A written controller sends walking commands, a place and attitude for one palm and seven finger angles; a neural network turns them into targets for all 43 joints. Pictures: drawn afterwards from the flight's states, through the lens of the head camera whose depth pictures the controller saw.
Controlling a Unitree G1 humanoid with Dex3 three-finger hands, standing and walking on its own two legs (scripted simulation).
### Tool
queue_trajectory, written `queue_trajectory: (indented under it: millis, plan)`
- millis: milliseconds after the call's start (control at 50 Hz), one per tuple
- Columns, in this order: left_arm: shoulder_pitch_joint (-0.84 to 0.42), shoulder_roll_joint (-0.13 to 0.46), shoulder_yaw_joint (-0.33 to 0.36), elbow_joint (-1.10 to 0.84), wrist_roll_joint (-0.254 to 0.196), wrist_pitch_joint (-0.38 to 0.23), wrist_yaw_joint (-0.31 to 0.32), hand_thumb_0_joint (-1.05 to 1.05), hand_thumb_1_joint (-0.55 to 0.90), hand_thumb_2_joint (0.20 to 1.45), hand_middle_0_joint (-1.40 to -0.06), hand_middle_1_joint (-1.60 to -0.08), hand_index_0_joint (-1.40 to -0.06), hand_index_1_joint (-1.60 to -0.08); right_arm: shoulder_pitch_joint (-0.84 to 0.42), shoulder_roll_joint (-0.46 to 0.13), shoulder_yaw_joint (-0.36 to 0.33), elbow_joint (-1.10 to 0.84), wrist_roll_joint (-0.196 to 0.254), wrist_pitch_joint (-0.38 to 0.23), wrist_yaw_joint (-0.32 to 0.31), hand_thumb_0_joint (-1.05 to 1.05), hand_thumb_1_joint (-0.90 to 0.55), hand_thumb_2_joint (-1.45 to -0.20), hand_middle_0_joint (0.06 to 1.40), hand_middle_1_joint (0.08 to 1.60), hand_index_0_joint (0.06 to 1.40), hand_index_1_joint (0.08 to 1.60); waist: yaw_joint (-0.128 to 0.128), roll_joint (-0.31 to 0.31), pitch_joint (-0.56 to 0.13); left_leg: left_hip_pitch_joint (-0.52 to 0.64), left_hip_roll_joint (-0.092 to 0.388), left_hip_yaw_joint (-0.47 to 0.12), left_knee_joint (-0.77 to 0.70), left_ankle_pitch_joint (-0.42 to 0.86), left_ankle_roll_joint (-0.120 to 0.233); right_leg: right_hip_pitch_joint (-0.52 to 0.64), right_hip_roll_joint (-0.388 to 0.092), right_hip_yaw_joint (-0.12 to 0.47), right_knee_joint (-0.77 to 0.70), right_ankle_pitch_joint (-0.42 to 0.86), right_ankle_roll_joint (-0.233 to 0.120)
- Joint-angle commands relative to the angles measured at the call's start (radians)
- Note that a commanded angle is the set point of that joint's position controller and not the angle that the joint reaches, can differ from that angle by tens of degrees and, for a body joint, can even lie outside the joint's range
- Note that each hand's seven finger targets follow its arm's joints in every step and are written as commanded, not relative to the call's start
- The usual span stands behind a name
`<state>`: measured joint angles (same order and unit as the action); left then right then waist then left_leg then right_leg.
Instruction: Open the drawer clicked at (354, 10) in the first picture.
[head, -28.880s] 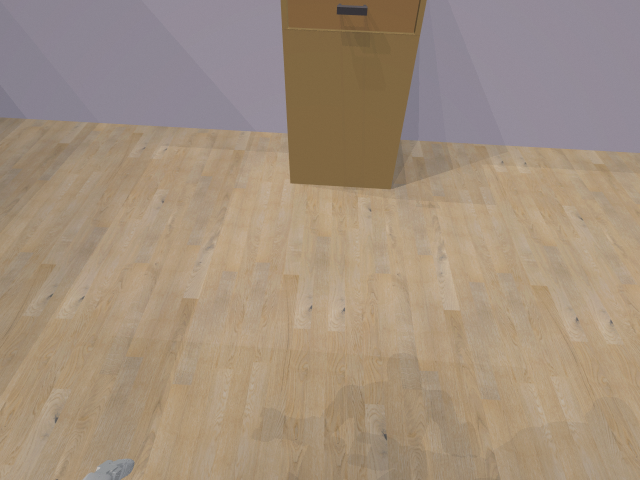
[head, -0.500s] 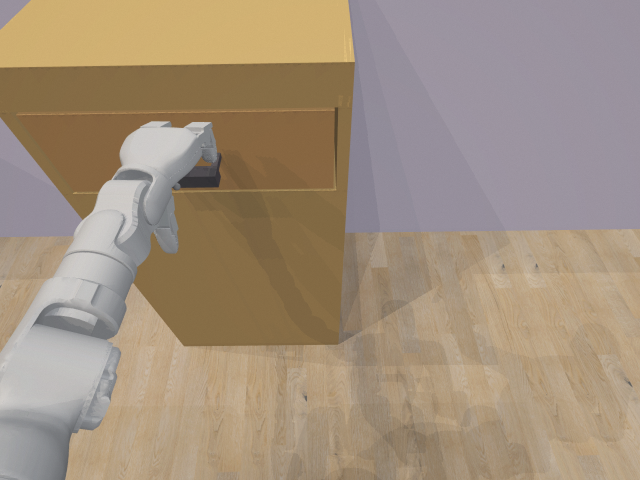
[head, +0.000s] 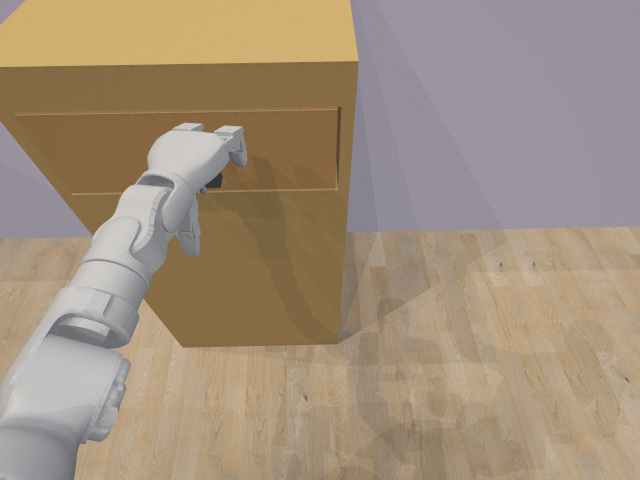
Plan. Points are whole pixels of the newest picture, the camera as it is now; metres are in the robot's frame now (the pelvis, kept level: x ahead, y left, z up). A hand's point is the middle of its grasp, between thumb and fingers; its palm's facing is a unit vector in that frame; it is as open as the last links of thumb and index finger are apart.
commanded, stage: lower the fingers behind the handle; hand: left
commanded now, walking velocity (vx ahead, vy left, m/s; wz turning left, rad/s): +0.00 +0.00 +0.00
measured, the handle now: (188, 168) +0.55 +0.20 +0.05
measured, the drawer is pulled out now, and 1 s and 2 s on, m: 0.00 0.00 0.00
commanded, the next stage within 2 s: lift the fingers back up to retry in 1.58 s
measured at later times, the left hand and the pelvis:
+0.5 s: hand (200, 180) +0.49 +0.16 +0.09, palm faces -0.03 -0.06 -1.00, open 14.0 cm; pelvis +0.00 +0.00 -0.01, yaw -1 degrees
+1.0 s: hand (185, 193) +0.49 +0.19 +0.07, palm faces -0.03 +0.00 -1.00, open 14.0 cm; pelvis +0.00 -0.01 -0.01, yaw -1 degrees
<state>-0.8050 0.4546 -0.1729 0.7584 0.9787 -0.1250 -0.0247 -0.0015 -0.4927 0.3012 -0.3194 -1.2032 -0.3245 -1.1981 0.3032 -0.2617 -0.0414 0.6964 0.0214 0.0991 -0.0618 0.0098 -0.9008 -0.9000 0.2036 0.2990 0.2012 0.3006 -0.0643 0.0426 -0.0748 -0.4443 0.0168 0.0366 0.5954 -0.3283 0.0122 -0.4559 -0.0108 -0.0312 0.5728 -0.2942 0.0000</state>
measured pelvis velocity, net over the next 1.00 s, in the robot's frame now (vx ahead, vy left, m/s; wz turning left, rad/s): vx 0.00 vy -0.01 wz -0.02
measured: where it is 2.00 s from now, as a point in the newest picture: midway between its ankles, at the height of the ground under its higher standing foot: outside the picture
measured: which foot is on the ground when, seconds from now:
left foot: down 0.00-1.00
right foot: down 0.00-1.00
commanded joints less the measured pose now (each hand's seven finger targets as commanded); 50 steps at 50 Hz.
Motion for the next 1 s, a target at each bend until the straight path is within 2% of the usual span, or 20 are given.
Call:
queue_trajectory:
  millis: [0,80,120,180,200,260,300,340,360,380,420,440,500,560,620,700,720,780,900,980]
  plan:
    - [-0.617,0.42,0.314,-0.171,0.051,-0.002,0.24,0.0,-0.5,0.3,-0.3,-1.2,-0.3,-1.2,0.04,-0.118,-0.033,-0.064,-0.013,-0.039,0.011,0.0,-0.9,-0.9,0.2,0.3,0.2,0.3,0.038,0.083,-0.408,0.143,-0.043,-0.023,-0.012,0.477,0.001,0.133,0.055,-0.002,0.009,0.352,-0.045]
    - [-0.543,0.315,0.237,0.048,0.104,0.181,0.355,0.0,-0.5,0.3,-0.3,-1.2,-0.3,-1.2,0.022,-0.124,-0.03,-0.046,-0.011,-0.044,0.044,0.0,-0.9,-0.9,0.2,0.3,0.2,0.3,0.032,0.026,-0.403,0.074,-0.028,0.009,-0.026,0.426,-0.011,0.122,0.057,-0.015,0.021,0.335,-0.038]
    - [-0.501,0.268,0.177,0.14,0.121,0.269,0.329,0.0,-0.5,0.3,-0.3,-1.2,-0.3,-1.2,0.027,-0.14,-0.033,-0.052,-0.01,-0.032,0.052,0.0,-0.9,-0.9,0.2,0.3,0.2,0.3,0.021,-0.013,-0.453,0.08,-0.023,0.027,-0.026,0.418,-0.003,0.154,0.051,-0.008,0.014,0.36,-0.029]
    - [-0.576,0.141,0.029,0.163,0.095,0.334,0.215,0.0,-0.5,0.3,-0.3,-1.2,-0.3,-1.2,0.043,-0.159,-0.045,-0.066,0.009,-0.013,0.044,0.0,-0.9,-0.9,0.2,0.3,0.2,0.3,-0.051,-0.083,-0.445,0.115,-0.02,0.025,-0.027,0.361,0.018,0.124,0.048,-0.001,-0.024,0.348,-0.014]
    - [-0.605,0.086,-0.017,0.133,0.069,0.323,0.165,0.0,-0.5,0.3,-0.3,-1.2,-0.3,-1.2,0.048,-0.163,-0.052,-0.073,0.009,-0.011,0.036,0.0,-0.9,-0.9,0.2,0.3,0.2,0.3,-0.081,-0.115,-0.441,0.144,-0.021,0.019,-0.023,0.367,0.027,0.121,0.047,0.001,-0.04,0.36,-0.011]
    - [-0.645,0.11,-0.009,-0.006,0.014,0.201,0.048,0.0,-0.5,0.3,-0.3,-1.2,-0.3,-1.2,0.041,-0.166,-0.057,-0.085,-0.001,-0.019,-0.003,0.0,-0.9,-0.9,0.2,0.3,0.2,0.3,-0.101,-0.111,-0.425,0.183,-0.036,-0.001,-0.007,0.344,0.048,0.107,0.04,0.014,-0.048,0.364,-0.004]
    - [-0.674,0.147,0.016,-0.128,-0.005,0.081,0.011,0.0,-0.5,0.3,-0.3,-1.2,-0.3,-1.2,0.053,-0.157,-0.053,-0.084,-0.011,-0.03,-0.021,0.0,-0.9,-0.9,0.2,0.3,0.2,0.3,-0.091,-0.058,-0.433,0.201,-0.041,-0.013,0.003,0.368,0.05,0.104,0.039,0.023,-0.038,0.376,-0.011]
    - [-0.606,0.266,0.132,-0.146,0.019,-0.008,0.039,0.0,-0.5,0.3,-0.3,-1.2,-0.3,-1.2,0.078,-0.143,-0.051,-0.076,-0.016,-0.033,-0.029,0.0,-0.9,-0.9,0.2,0.3,0.2,0.3,-0.046,0.01,-0.431,0.193,-0.042,-0.015,0.021,0.405,0.042,0.09,0.045,0.026,-0.011,0.38,-0.023]
    - [-0.576,0.257,0.132,-0.112,0.035,-0.02,0.068,0.0,-0.5,0.3,-0.3,-1.2,-0.3,-1.2,0.085,-0.132,-0.048,-0.069,-0.019,-0.033,-0.024,0.0,-0.9,-0.9,0.2,0.3,0.2,0.3,-0.037,0.032,-0.43,0.183,-0.04,-0.013,0.031,0.429,0.036,0.08,0.045,0.023,0.003,0.38,-0.026]
    - [-0.532,0.226,0.123,-0.07,0.045,-0.024,0.093,0.0,-0.5,0.3,-0.3,-1.2,-0.3,-1.2,0.096,-0.125,-0.047,-0.065,-0.014,-0.031,-0.014,0.0,-0.9,-0.9,0.2,0.3,0.2,0.3,-0.031,0.028,-0.38,0.151,-0.039,-0.018,0.033,0.427,0.027,0.045,0.053,0.012,0.009,0.359,-0.031]
    - [-0.466,0.234,0.167,0.012,0.057,-0.011,0.165,0.0,-0.5,0.3,-0.3,-1.2,-0.3,-1.2,0.096,-0.128,-0.044,-0.06,-0.012,-0.032,0.01,0.0,-0.9,-0.9,0.2,0.3,0.2,0.3,-0.011,0.012,-0.313,0.073,-0.034,-0.014,0.037,0.421,0.016,0.016,0.056,-0.001,0.028,0.336,-0.037]
    - [-0.447,0.293,0.231,0.027,0.058,0.007,0.204,0.0,-0.5,0.3,-0.3,-1.2,-0.3,-1.2,0.098,-0.137,-0.046,-0.061,-0.011,-0.031,0.02,0.0,-0.9,-0.9,0.2,0.3,0.2,0.3,0.006,-0.009,-0.321,0.041,-0.031,-0.012,0.031,0.401,0.011,0.03,0.058,-0.003,0.037,0.331,-0.038]
    - [-0.422,0.34,0.279,0.043,0.09,0.079,0.294,0.0,-0.5,0.3,-0.3,-1.2,-0.3,-1.2,0.09,-0.138,-0.049,-0.073,-0.019,-0.034,0.038,0.0,-0.9,-0.9,0.2,0.3,0.2,0.3,0.035,-0.009,-0.419,0.007,-0.035,0.013,0.037,0.421,0.01,0.111,0.054,0.006,0.054,0.388,-0.036]
    - [-0.475,0.291,0.219,-0.005,0.128,0.144,0.334,0.0,-0.5,0.3,-0.3,-1.2,-0.3,-1.2,0.092,-0.14,-0.061,-0.077,-0.017,-0.038,0.053,0.0,-0.9,-0.9,0.2,0.3,0.2,0.3,0.011,0.015,-0.504,0.054,-0.027,0.022,0.048,0.463,0.014,0.119,0.055,0.009,0.059,0.433,-0.03]
    - [-0.532,0.281,0.193,-0.056,0.115,0.164,0.315,0.0,-0.5,0.3,-0.3,-1.2,-0.3,-1.2,0.098,-0.147,-0.073,-0.074,-0.012,-0.037,0.044,0.0,-0.9,-0.9,0.2,0.3,0.2,0.3,-0.028,0.007,-0.562,0.113,-0.028,0.019,0.059,0.476,0.027,0.143,0.057,0.02,0.041,0.465,-0.02]
    - [-0.54,0.256,0.162,0.0,0.09,0.156,0.266,0.0,-0.5,0.3,-0.3,-1.2,-0.3,-1.2,0.1,-0.15,-0.07,-0.054,-0.008,-0.033,0.022,0.0,-0.9,-0.9,0.2,0.3,0.2,0.3,-0.055,-0.026,-0.477,0.115,-0.03,0.008,0.041,0.419,0.032,0.107,0.057,0.014,0.014,0.408,-0.019]
    - [-0.528,0.22,0.128,0.036,0.089,0.158,0.254,0.0,-0.5,0.3,-0.3,-1.2,-0.3,-1.2,0.101,-0.147,-0.064,-0.052,-0.006,-0.033,0.022,0.0,-0.9,-0.9,0.2,0.3,0.2,0.3,-0.062,-0.014,-0.426,0.102,-0.031,0.007,0.035,0.388,0.031,0.071,0.056,0.009,0.01,0.375,-0.018]
    - [-0.473,0.226,0.136,0.08,0.093,0.143,0.236,0.0,-0.5,0.3,-0.3,-1.2,-0.3,-1.2,0.101,-0.146,-0.057,-0.052,-0.008,-0.031,0.02,0.0,-0.9,-0.9,0.2,0.3,0.2,0.3,-0.046,0.009,-0.371,0.08,-0.031,0.006,0.029,0.36,0.028,0.039,0.057,0.007,0.009,0.337,-0.026]
    - [-0.419,0.202,0.134,0.113,0.094,0.101,0.227,0.0,-0.5,0.3,-0.3,-1.2,-0.3,-1.2,0.116,-0.149,-0.059,-0.065,-0.014,-0.03,0.023,0.0,-0.9,-0.9,0.2,0.3,0.2,0.3,-0.039,-0.051,-0.373,0.037,-0.03,0.008,0.045,0.364,0.026,0.046,0.055,0.01,0.025,0.357,-0.026]
    - [-0.435,0.153,0.089,0.137,0.107,0.107,0.246,0.0,-0.5,0.3,-0.3,-1.2,-0.3,-1.2,0.127,-0.148,-0.062,-0.06,-0.012,-0.035,0.03,0.0,-0.9,-0.9,0.2,0.3,0.2,0.3,-0.061,-0.057,-0.343,0.019,-0.027,0.007,0.057,0.309,0.026,-0.021,0.057,0.009,0.029,0.298,-0.023]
